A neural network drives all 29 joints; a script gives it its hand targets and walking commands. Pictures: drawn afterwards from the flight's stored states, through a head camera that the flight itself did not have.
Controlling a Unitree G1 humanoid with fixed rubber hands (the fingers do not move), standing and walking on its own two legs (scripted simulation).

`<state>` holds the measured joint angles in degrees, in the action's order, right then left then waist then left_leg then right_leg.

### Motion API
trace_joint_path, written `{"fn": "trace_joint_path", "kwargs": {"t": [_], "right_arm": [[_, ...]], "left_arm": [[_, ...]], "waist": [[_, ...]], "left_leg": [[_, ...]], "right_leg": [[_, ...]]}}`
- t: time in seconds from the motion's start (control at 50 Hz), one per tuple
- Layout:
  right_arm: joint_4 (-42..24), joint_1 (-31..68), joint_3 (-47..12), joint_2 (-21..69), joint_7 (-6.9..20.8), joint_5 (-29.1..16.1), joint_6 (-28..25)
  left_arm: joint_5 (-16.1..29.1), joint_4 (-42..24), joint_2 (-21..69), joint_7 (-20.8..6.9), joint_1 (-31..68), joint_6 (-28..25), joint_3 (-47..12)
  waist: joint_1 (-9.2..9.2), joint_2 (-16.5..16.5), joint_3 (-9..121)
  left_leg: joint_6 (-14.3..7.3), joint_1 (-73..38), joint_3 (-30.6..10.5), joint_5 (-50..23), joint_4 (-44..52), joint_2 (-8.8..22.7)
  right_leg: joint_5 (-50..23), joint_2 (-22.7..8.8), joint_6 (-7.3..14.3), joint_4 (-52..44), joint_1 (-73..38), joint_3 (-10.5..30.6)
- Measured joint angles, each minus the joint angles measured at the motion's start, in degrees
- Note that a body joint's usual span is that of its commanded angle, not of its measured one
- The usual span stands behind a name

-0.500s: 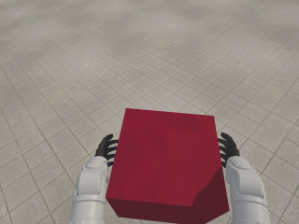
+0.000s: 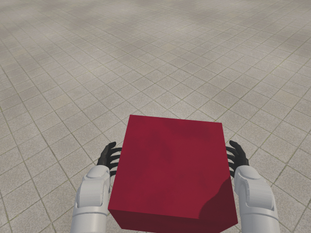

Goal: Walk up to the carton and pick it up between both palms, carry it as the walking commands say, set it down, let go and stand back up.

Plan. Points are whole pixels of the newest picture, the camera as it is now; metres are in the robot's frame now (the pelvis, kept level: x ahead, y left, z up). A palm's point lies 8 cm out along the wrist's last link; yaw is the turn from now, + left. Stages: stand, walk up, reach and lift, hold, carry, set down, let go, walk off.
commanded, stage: hold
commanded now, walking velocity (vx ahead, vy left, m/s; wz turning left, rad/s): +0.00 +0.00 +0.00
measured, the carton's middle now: (169, 177) +0.27 +0.00 -0.04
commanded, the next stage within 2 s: carry in 0.14 s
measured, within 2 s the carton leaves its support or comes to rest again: neither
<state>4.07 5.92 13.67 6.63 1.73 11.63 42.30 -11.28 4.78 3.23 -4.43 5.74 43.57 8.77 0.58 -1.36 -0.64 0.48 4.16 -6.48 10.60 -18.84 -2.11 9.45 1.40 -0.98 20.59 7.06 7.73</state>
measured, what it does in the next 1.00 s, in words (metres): walks ahead: left foot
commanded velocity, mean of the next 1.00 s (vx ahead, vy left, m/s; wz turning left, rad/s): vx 0.11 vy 0.00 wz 0.00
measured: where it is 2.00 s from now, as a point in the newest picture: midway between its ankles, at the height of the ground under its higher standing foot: outside the picture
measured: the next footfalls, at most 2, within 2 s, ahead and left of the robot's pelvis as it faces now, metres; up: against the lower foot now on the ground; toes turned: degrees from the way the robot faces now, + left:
left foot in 0.56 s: +0.12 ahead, +0.08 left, +0.00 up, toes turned +0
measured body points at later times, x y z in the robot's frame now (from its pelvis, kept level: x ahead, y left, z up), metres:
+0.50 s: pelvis +0.05 -0.03 -0.02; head -0.02 -0.05 +0.42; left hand +0.34 +0.09 +0.06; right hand +0.28 -0.26 +0.04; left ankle +0.03 +0.10 -0.73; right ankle +0.06 -0.12 -0.75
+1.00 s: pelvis +0.10 -0.04 -0.03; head +0.07 -0.04 +0.42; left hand +0.39 +0.10 +0.05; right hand +0.34 -0.25 +0.04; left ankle +0.08 +0.08 -0.75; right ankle +0.06 -0.12 -0.75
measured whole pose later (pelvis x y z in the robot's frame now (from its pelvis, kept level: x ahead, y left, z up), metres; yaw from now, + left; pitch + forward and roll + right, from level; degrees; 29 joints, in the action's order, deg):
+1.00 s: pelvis +0.10 -0.04 -0.03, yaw -8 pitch +4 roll +1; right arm -15.6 5.4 13.0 6.8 -1.5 5.3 66.6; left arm -4.2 -15.9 4.3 1.9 7.4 70.6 10.3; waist 0.8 -0.5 9.7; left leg 1.4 18.5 6.9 22.5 -37.9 3.5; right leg 22.6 0.9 3.0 39.0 20.1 -3.6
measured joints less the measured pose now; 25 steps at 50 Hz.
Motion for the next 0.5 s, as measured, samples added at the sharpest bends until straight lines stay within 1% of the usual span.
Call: {"fn": "trace_joint_path", "kwargs": {"t": [0.14,0.2,0.24,0.26,0.28,0.32,0.34,0.38,0.4,0.42,0.46,0.5], "right_arm": [[-0.2,-0.6,0.0,-0.5,0.3,-0.3,0.0],[-0.7,0.0,0.2,-0.9,0.3,-0.4,1.1],[0.0,0.4,0.3,-0.5,0.2,-0.1,1.8],[0.0,0.4,-0.1,-0.2,-0.2,-0.3,2.4],[-0.2,0.4,-0.5,0.3,-0.6,-0.4,3.1],[-0.8,-0.1,-1.6,0.8,-1.5,-0.5,5.2],[-1.4,-0.5,-2.3,0.8,-1.9,-0.8,6.5],[-4.3,-1.4,-3.0,0.6,-2.6,-1.7,9.8],[-6.2,-1.5,-3.2,0.3,-3.0,-2.2,11.5],[-8.3,-1.6,-3.0,-0.5,-3.1,-2.8,13.2],[-11.1,-1.8,-2.2,-2.8,-2.9,-4.6,16.3],[-12.2,-1.0,-1.3,-4.4,-2.8,-6.3,19.7]], "left_arm": [[0.1,-0.6,0.7,0.8,-0.4,0.4,-0.3],[0.9,-0.5,0.9,1.4,0.5,1.5,-0.1],[1.2,-0.1,0.4,1.4,0.8,2.4,0.0],[1.7,-0.6,-0.3,1.5,0.3,3.1,-0.1],[2.4,-1.2,-1.0,1.5,-0.3,3.8,-0.1],[3.7,-2.3,-2.1,1.5,-1.6,5.6,-0.1],[4.2,-2.9,-2.5,1.5,-1.9,7.0,-0.3],[5.2,-5.0,-2.9,1.7,-1.8,10.4,-0.4],[5.5,-6.2,-2.7,1.9,-1.3,11.9,-0.4],[5.5,-7.0,-1.9,2.3,-0.5,13.1,-0.6],[5.0,-8.0,0.4,3.5,0.8,15.5,-1.1],[4.3,-9.9,1.9,4.9,0.8,18.5,-1.8]], "waist": [[-0.25,0.1,0.1],[0.43,-0.1,2.8],[0.49,0.5,5.8],[0.55,1.0,7.5],[0.61,1.4,9.1],[0.65,1.1,11.8],[0.62,0.8,12.8],[0.54,0.2,14.0],[0.34,-0.2,14.1],[0.07,-1.1,14.2],[-0.65,-1.7,14.7],[-1.57,-1.3,14.8]], "left_leg": [[-0.2,-0.1,0.6,0.2,-0.3,-0.1],[-0.4,5.0,1.9,3.7,-6.9,0.2],[-0.6,7.5,3.4,5.8,-10.4,0.2],[-0.5,8.3,4.3,6.7,-11.5,0.1],[-0.3,8.6,5.3,7.5,-12.1,0.2],[0.0,8.1,6.9,8.7,-12.2,1.1],[0.2,7.6,7.5,9.3,-12.1,1.7],[1.0,6.9,8.3,10.7,-12.6,3.1],[1.3,7.1,8.3,11.8,-14.0,3.8],[1.3,8.2,7.8,13.3,-16.6,4.8],[0.7,11.7,8.0,16.6,-21.6,5.2],[0.1,13.7,9.6,18.1,-21.1,4.5]], "right_leg": [[0.2,0.0,-0.1,0.6,0.2,0.5],[2.4,0.8,-0.1,6.1,5.1,1.1],[5.2,0.8,-0.1,10.8,8.6,1.5],[7.6,0.4,0.6,13.7,10.5,1.2],[9.7,-0.2,1.0,17.0,12.5,0.1],[11.4,-1.5,1.5,21.2,15.4,-4.2],[11.4,-2.1,1.7,21.5,16.2,-6.3],[10.7,-2.5,2.1,17.1,15.4,-9.1],[6.4,-2.2,2.5,15.3,14.7,-9.8],[4.2,-1.5,3.0,15.4,14.7,-10.9],[5.9,-1.1,3.8,15.6,14.8,-12.3],[6.6,-1.3,4.0,13.6,13.8,-12.5]]}}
